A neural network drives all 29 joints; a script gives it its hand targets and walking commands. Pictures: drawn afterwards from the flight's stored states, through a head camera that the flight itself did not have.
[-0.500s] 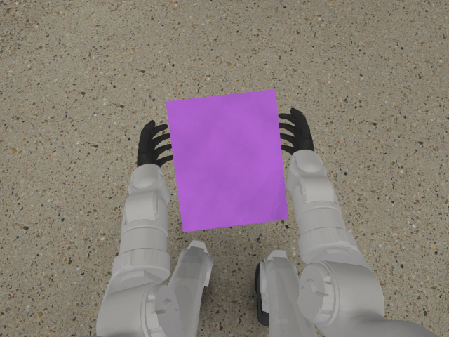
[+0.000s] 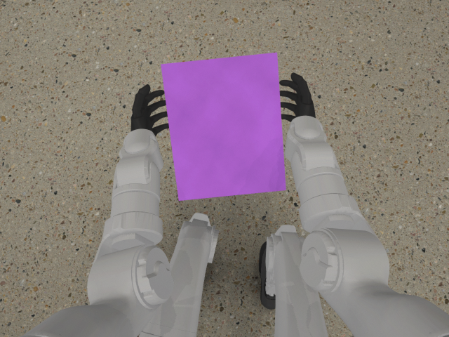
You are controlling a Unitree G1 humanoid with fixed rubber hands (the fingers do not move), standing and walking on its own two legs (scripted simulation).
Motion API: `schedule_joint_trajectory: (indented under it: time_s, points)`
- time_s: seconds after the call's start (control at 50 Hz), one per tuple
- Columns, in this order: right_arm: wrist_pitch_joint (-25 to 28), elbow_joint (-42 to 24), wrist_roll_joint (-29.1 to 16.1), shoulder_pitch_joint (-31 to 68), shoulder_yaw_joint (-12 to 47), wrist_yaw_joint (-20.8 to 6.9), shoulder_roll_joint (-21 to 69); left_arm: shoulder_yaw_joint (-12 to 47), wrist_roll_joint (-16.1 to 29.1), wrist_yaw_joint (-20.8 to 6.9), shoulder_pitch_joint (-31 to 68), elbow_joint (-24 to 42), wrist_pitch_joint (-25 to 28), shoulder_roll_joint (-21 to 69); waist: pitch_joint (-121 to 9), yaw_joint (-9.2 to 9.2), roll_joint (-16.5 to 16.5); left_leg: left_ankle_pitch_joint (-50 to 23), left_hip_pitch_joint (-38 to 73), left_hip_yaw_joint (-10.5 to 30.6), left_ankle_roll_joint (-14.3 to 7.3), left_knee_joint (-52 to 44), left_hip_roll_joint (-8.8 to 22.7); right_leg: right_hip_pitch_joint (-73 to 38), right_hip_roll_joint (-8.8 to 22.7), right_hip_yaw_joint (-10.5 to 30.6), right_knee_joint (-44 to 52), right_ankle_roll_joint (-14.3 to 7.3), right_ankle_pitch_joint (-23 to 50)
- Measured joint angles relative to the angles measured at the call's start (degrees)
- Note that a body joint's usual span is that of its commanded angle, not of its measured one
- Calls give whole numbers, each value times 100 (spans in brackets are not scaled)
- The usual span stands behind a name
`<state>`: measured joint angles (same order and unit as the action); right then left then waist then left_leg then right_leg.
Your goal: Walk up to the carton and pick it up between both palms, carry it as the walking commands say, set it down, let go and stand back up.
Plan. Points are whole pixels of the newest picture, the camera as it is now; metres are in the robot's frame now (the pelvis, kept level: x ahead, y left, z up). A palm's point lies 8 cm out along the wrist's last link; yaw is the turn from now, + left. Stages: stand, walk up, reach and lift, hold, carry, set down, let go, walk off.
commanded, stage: set down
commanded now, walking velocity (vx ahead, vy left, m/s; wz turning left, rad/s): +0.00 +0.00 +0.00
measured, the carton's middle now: (225, 128) +0.47 +0.07 -0.16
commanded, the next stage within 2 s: none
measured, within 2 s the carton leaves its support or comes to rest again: neither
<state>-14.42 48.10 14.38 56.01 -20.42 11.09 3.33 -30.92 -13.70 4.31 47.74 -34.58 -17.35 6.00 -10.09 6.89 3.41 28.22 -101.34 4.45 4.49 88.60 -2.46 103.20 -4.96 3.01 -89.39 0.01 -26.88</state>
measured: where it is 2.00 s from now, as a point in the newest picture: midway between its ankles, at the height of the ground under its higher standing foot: (230, 280)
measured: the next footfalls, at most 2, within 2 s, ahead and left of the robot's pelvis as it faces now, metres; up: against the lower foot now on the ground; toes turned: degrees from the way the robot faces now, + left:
none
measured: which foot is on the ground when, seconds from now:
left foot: down 0.00-1.00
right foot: down 0.00-1.00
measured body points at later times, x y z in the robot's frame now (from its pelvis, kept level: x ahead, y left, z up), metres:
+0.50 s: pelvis -0.02 +0.01 -0.07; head +0.27 +0.01 +0.27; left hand +0.45 +0.22 -0.16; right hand +0.52 -0.06 -0.17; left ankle +0.09 +0.15 -0.52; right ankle +0.09 -0.11 -0.52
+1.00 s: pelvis -0.02 +0.02 -0.13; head +0.32 +0.03 +0.17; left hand +0.48 +0.23 -0.26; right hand +0.54 -0.05 -0.26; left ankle +0.09 +0.15 -0.52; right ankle +0.09 -0.11 -0.52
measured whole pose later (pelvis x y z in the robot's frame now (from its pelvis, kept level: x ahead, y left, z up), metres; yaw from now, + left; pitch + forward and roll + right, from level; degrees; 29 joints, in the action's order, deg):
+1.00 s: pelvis -0.02 +0.02 -0.13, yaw -1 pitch +45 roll +1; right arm -14.7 55.0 9.1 77.7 -17.1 10.0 -7.2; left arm -30.8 -10.7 5.3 66.9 -36.4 -17.9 0.7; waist 4.1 7.0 3.4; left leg 31.2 -126.3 3.3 4.1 112.4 -4.0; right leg 127.8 -6.2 3.7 -112.0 2.9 -29.3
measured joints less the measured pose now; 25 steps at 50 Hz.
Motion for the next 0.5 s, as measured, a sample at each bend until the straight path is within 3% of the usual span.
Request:
schedule_joint_trajectory:
  time_s: [0.5]
  points:
    - [-139,323,-70,1240,18,23,-416,-184,73,-27,1084,-98,-135,-294,548,13,28,120,-1490,-45,31,1261,-54,1505,-87,22,-1214,101,-61]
